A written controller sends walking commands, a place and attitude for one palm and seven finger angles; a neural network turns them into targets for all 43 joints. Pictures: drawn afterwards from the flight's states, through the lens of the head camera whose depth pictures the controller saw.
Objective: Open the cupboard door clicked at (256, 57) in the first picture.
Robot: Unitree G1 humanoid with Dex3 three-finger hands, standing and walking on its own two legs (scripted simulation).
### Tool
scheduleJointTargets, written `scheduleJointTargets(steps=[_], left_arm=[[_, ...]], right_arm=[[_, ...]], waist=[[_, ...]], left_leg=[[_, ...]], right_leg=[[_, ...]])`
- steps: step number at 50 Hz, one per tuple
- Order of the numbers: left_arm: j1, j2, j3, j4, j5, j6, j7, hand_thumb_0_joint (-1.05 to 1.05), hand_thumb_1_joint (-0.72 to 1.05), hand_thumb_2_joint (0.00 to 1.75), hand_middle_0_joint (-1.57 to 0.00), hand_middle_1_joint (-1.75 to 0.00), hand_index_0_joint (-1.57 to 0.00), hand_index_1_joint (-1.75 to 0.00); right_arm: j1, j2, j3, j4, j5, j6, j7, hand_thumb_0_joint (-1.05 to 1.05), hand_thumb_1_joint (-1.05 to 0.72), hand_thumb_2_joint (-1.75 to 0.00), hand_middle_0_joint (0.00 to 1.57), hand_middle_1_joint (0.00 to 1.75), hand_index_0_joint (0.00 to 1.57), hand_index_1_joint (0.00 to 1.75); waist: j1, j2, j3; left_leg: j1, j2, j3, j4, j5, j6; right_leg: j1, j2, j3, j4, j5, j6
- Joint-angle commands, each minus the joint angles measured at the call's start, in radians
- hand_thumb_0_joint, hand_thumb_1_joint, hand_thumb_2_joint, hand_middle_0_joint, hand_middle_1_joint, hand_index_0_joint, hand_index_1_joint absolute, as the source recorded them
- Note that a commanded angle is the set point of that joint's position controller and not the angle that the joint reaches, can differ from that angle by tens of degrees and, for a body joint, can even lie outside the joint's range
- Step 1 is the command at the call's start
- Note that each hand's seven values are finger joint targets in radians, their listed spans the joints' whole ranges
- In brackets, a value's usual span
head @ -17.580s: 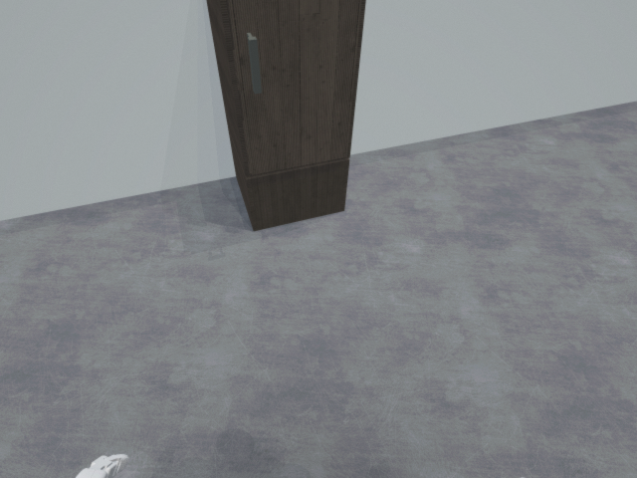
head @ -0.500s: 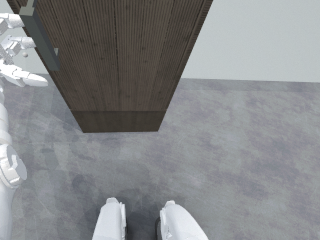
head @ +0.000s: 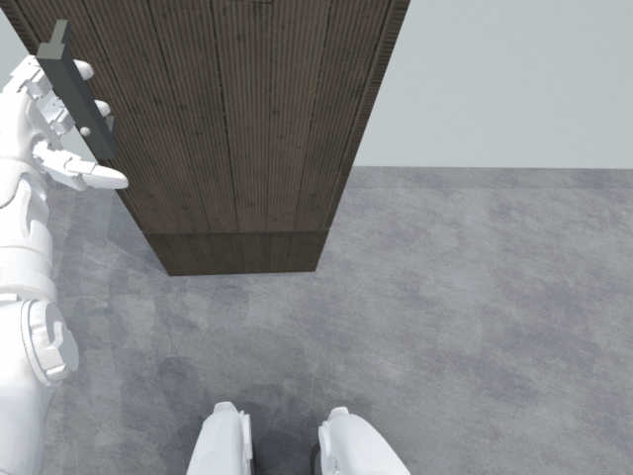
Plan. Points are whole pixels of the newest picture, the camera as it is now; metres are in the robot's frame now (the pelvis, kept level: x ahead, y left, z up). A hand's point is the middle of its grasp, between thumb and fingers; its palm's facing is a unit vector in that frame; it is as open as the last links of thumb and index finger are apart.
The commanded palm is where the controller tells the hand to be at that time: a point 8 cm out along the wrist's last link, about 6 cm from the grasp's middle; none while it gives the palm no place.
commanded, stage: slide the fingers in behind the handle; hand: left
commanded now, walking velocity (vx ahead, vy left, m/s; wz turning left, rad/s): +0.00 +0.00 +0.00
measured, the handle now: (86, 96) +0.56 +0.24 +0.07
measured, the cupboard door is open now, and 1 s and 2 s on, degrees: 0 0 7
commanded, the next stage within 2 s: close the thumb around the handle in 0.76 s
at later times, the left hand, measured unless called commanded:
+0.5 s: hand (101, 133) +0.51 +0.22 +0.07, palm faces +0.01 -1.00 +0.00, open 14.0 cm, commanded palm +0.49 +0.26 +0.07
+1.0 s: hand (102, 131) +0.51 +0.21 +0.07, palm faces +0.02 -1.00 +0.00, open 13.5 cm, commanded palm +0.49 +0.25 +0.07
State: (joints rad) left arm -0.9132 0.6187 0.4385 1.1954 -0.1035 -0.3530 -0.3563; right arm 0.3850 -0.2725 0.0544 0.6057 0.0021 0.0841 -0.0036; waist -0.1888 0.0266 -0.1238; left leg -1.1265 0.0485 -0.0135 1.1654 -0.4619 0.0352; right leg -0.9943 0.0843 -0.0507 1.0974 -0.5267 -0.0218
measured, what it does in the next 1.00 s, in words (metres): stands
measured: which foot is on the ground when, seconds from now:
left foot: down 0.00-1.00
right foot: down 0.00-1.00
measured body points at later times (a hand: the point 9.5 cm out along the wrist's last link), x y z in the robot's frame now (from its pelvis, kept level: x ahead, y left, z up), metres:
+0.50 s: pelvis -0.01 -0.01 +0.00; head +0.13 +0.03 +0.42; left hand +0.50 +0.27 +0.07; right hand +0.01 -0.27 -0.11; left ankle +0.04 +0.10 -0.64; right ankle -0.01 -0.11 -0.64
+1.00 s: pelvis +0.00 +0.00 +0.00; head +0.13 +0.04 +0.43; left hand +0.50 +0.27 +0.08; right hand +0.01 -0.26 -0.10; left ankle +0.04 +0.10 -0.64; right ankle -0.01 -0.11 -0.64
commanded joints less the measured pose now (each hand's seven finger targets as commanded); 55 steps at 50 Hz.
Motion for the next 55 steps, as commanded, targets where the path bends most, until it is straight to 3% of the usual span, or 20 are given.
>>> scheduleJointTargets(steps=[1, 4, 5, 7, 12, 14, 17, 18, 21, 24, 25, 29, 31, 33, 37, 38, 43, 47, 51, 55], left_arm=[[-0.434, 0.317, 0.060, -0.257, -0.017, -0.103, 0.027, 0.00, -0.50, 0.30, -0.30, -1.20, -0.30, -1.20], [-0.407, 0.317, 0.063, -0.277, -0.017, -0.125, 0.022, 0.00, -0.50, 0.30, -0.30, -1.20, -0.30, -1.20], [-0.398, 0.267, 0.025, -0.278, -0.020, -0.124, 0.015, 0.00, -0.50, 0.30, -0.30, -1.20, -0.30, -1.20], [-0.390, 0.224, -0.003, -0.258, -0.029, -0.114, 0.003, 0.00, -0.50, 0.30, -0.30, -1.20, -0.30, -1.20], [-0.388, 0.227, 0.002, -0.215, -0.042, -0.070, -0.001, 0.00, -0.50, 0.30, -0.30, -1.20, -0.30, -1.20], [-0.434, 0.174, -0.041, -0.225, -0.041, -0.072, 0.011, 0.00, -0.50, 0.30, -0.30, -1.20, -0.30, -1.20], [-0.448, 0.210, -0.002, -0.247, -0.036, -0.104, 0.037, 0.00, -0.50, 0.30, -0.30, -1.20, -0.30, -1.20], [-0.440, 0.186, -0.024, -0.246, -0.033, -0.108, 0.039, 0.00, -0.50, 0.30, -0.30, -1.20, -0.30, -1.20], [-0.437, 0.209, -0.008, -0.194, -0.025, -0.108, 0.047, 0.00, -0.50, 0.30, -0.30, -1.20, -0.30, -1.20], [-0.450, 0.258, 0.008, -0.155, -0.005, -0.088, 0.051, 0.00, -0.50, 0.30, -0.30, -1.20, -0.30, -1.20], [-0.468, 0.263, 0.004, -0.169, -0.002, -0.088, 0.052, 0.00, -0.50, 0.30, -0.30, -1.20, -0.30, -1.20], [-0.473, 0.317, 0.054, -0.259, -0.009, -0.119, 0.046, 0.00, -0.50, 0.30, -0.30, -1.20, -0.30, -1.20], [-0.450, 0.268, 0.034, -0.281, -0.022, -0.130, 0.036, 0.00, -0.50, 0.30, -0.30, -1.20, -0.30, -1.20], [-0.423, 0.223, 0.005, -0.261, -0.027, -0.118, 0.030, 0.00, -0.50, 0.30, -0.30, -1.20, -0.30, -1.20], [-0.391, 0.202, -0.011, -0.225, -0.031, -0.076, 0.020, 0.00, -0.50, 0.30, -0.30, -1.20, -0.30, -1.20], [-0.394, 0.162, -0.042, -0.223, -0.032, -0.069, 0.021, 0.00, -0.50, 0.30, -0.30, -1.20, -0.30, -1.20], [-0.436, 0.139, -0.047, -0.211, -0.032, -0.090, 0.054, 0.00, -0.50, 0.30, -0.30, -1.20, -0.30, -1.20], [-0.438, 0.185, -0.005, -0.233, -0.014, -0.128, 0.080, 0.00, -0.28, 0.40, -0.32, -1.22, -0.32, -1.22], [-0.450, 0.160, -0.028, -0.233, 0.000, -0.140, 0.094, 0.00, -0.05, 0.49, -0.33, -1.25, -0.33, -1.25], [-0.432, 0.191, -0.013, -0.214, 0.000, -0.124, 0.085, 0.00, 0.17, 0.59, -0.35, -1.27, -0.35, -1.27]], right_arm=[[0.171, -0.194, -0.072, -0.041, -0.003, -0.015, -0.015, 0.00, -0.90, -0.90, 0.20, 0.30, 0.20, 0.30], [0.162, -0.193, -0.077, -0.040, -0.002, -0.015, -0.013, 0.00, -0.90, -0.90, 0.20, 0.30, 0.20, 0.30], [0.160, -0.188, -0.076, -0.041, 0.001, -0.015, -0.009, 0.00, -0.90, -0.90, 0.20, 0.30, 0.20, 0.30], [0.159, -0.188, -0.079, -0.035, 0.004, -0.012, -0.008, 0.00, -0.90, -0.90, 0.20, 0.30, 0.20, 0.30], [0.162, -0.194, -0.079, -0.034, 0.010, -0.010, -0.014, 0.00, -0.90, -0.90, 0.20, 0.30, 0.20, 0.30], [0.157, -0.188, -0.079, -0.029, 0.008, -0.015, -0.013, 0.00, -0.90, -0.90, 0.20, 0.30, 0.20, 0.30], [0.161, -0.189, -0.081, -0.021, 0.001, -0.025, -0.013, 0.00, -0.90, -0.90, 0.20, 0.30, 0.20, 0.30], [0.156, -0.186, -0.080, -0.021, 0.000, -0.027, -0.010, 0.00, -0.90, -0.90, 0.20, 0.30, 0.20, 0.30], [0.162, -0.189, -0.075, -0.019, 0.000, -0.028, -0.010, 0.00, -0.90, -0.90, 0.20, 0.30, 0.20, 0.30], [0.158, -0.195, -0.071, -0.029, 0.004, -0.025, -0.014, 0.00, -0.90, -0.90, 0.20, 0.30, 0.20, 0.30], [0.157, -0.193, -0.068, -0.032, 0.002, -0.027, -0.014, 0.00, -0.90, -0.90, 0.20, 0.30, 0.20, 0.30], [0.163, -0.195, -0.074, -0.038, -0.002, -0.029, -0.015, 0.00, -0.90, -0.90, 0.20, 0.30, 0.20, 0.30], [0.167, -0.190, -0.077, -0.033, -0.003, -0.031, -0.010, 0.00, -0.90, -0.90, 0.20, 0.30, 0.20, 0.30], [0.165, -0.188, -0.079, -0.028, 0.000, -0.025, -0.007, 0.00, -0.90, -0.90, 0.20, 0.30, 0.20, 0.30], [0.175, -0.194, -0.082, -0.026, 0.006, -0.013, -0.008, 0.00, -0.90, -0.90, 0.20, 0.30, 0.20, 0.30], [0.174, -0.191, -0.082, -0.025, 0.006, -0.012, -0.008, 0.00, -0.90, -0.90, 0.20, 0.30, 0.20, 0.30], [0.176, -0.193, -0.085, -0.011, -0.002, -0.018, -0.008, 0.00, -0.90, -0.90, 0.20, 0.30, 0.20, 0.30], [0.174, -0.192, -0.085, -0.018, -0.010, -0.025, -0.005, 0.00, -0.90, -0.90, 0.20, 0.30, 0.20, 0.30], [0.172, -0.189, -0.084, -0.019, -0.014, -0.022, 0.000, 0.00, -0.90, -0.90, 0.20, 0.30, 0.20, 0.30], [0.166, -0.194, -0.082, -0.026, -0.007, -0.015, -0.004, 0.00, -0.90, -0.90, 0.20, 0.30, 0.20, 0.30]], waist=[[0.014, 0.173, -0.492], [0.023, 0.189, -0.540], [0.019, 0.200, -0.542], [0.011, 0.198, -0.524], [0.003, 0.131, -0.469], [-0.014, 0.137, -0.436], [0.000, 0.154, -0.474], [-0.003, 0.177, -0.479], [-0.007, 0.131, -0.437], [-0.012, 0.118, -0.431], [-0.008, 0.146, -0.436], [0.017, 0.195, -0.567], [0.017, 0.211, -0.594], [0.011, 0.200, -0.561], [0.005, 0.156, -0.499], [-0.001, 0.164, -0.472], [-0.017, 0.140, -0.409], [0.010, 0.183, -0.485], [0.001, 0.194, -0.482], [0.003, 0.152, -0.488]], left_leg=[[0.507, -0.009, -0.063, -0.083, 0.388, 0.009], [0.535, -0.007, -0.059, -0.078, 0.406, 0.005], [0.551, -0.009, -0.061, -0.083, 0.416, 0.003], [0.564, -0.006, -0.061, -0.082, 0.418, 0.003], [0.495, -0.011, -0.057, -0.093, 0.349, 0.012], [0.496, -0.011, -0.064, -0.096, 0.325, 0.011], [0.519, -0.009, -0.068, -0.089, 0.341, 0.007], [0.528, -0.011, -0.066, -0.086, 0.345, 0.006], [0.473, -0.013, -0.067, -0.082, 0.310, 0.011], [0.420, -0.012, -0.061, -0.078, 0.265, 0.014], [0.418, -0.014, -0.058, -0.077, 0.269, 0.015], [0.507, -0.009, -0.064, -0.070, 0.370, 0.007], [0.562, -0.008, -0.072, -0.071, 0.417, 0.004], [0.574, -0.004, -0.073, -0.079, 0.412, 0.001], [0.551, -0.004, -0.072, -0.099, 0.392, 0.004], [0.560, -0.005, -0.079, -0.108, 0.380, 0.001], [0.567, 0.001, -0.098, -0.118, 0.334, -0.002], [0.595, -0.004, -0.095, -0.111, 0.371, -0.006], [0.612, -0.002, -0.102, -0.107, 0.384, -0.009], [0.568, -0.006, -0.088, -0.108, 0.360, -0.003]], right_leg=[[0.083, -0.001, 0.035, -0.128, 0.345, -0.006], [0.102, -0.002, 0.041, -0.126, 0.369, -0.004], [0.098, -0.001, 0.036, -0.126, 0.374, -0.005], [0.072, -0.001, 0.033, -0.130, 0.371, -0.003], [0.093, -0.003, 0.036, -0.146, 0.344, 0.001], [0.058, -0.004, 0.033, -0.152, 0.311, 0.001], [0.053, -0.003, 0.034, -0.140, 0.307, -0.004], [0.044, -0.004, 0.035, -0.139, 0.308, -0.005], [0.050, -0.003, 0.036, -0.138, 0.285, -0.004], [0.055, -0.007, 0.042, -0.137, 0.257, 0.001], [0.061, -0.007, 0.046, -0.136, 0.262, 0.001], [0.093, -0.006, 0.043, -0.113, 0.336, -0.005], [0.078, -0.001, 0.034, -0.107, 0.359, -0.009], [0.061, 0.001, 0.027, -0.120, 0.349, -0.005], [0.058, 0.002, 0.020, -0.136, 0.343, -0.003], [0.036, 0.002, 0.013, -0.143, 0.322, -0.004], [-0.034, 0.001, 0.005, -0.148, 0.252, -0.009], [-0.011, -0.003, 0.012, -0.131, 0.269, -0.012], [-0.025, -0.003, 0.007, -0.124, 0.271, -0.014], [0.025, -0.002, 0.014, -0.135, 0.284, -0.008]])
